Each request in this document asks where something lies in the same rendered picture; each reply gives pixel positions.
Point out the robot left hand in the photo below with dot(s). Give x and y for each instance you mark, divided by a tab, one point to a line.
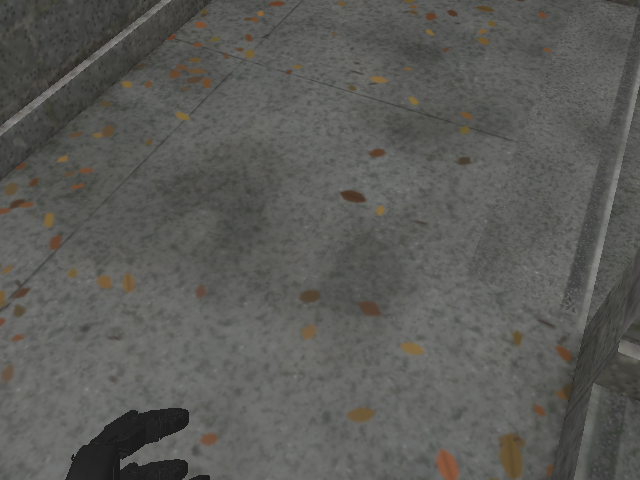
100	459

